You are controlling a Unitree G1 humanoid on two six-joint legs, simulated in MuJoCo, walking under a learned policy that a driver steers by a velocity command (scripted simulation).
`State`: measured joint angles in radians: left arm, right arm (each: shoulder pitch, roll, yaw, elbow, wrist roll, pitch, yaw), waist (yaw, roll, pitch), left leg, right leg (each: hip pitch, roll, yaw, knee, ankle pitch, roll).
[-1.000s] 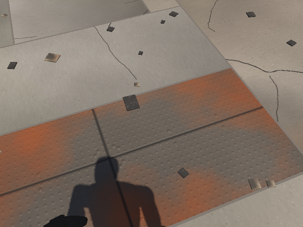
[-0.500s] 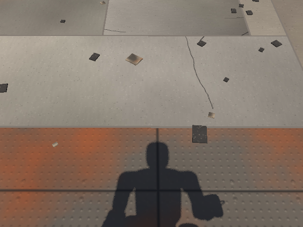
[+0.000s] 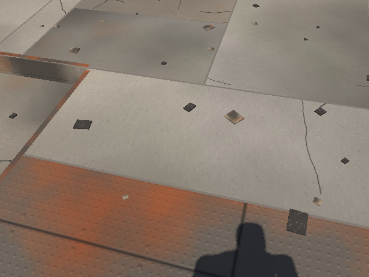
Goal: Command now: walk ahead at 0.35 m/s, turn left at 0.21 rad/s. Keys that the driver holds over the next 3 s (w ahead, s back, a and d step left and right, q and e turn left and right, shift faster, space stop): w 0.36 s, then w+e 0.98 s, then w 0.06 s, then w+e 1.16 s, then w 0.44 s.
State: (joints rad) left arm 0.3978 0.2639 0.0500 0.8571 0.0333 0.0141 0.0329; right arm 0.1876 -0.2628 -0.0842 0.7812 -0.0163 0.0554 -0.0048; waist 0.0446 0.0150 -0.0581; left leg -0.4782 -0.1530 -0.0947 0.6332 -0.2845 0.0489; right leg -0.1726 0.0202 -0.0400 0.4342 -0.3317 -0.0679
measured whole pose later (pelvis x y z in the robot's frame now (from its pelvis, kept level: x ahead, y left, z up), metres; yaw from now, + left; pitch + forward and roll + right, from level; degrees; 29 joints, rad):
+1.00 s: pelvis +0.43 +0.01 -0.02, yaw -17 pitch +0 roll +0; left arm 0.12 0.25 0.07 0.82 0.03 -0.02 -0.03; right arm 0.34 -0.22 -0.04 0.92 -0.02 -0.07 -0.01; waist -0.02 0.01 0.07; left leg -0.22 0.05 0.09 1.21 -0.42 0.01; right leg -0.43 0.10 -0.11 0.62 -0.21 -0.17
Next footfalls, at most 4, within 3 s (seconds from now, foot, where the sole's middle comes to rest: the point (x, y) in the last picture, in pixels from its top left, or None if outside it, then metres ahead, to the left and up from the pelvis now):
0.42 left None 0.23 0.15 -0.78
0.92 right None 0.53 -0.05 -0.78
1.46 left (211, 203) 0.88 -0.02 -0.78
1.98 right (290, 191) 0.95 -0.36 -0.78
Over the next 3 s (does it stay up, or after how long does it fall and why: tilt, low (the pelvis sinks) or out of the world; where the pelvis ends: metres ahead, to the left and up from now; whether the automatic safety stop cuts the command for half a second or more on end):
stays up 1.16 -0.69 -0.01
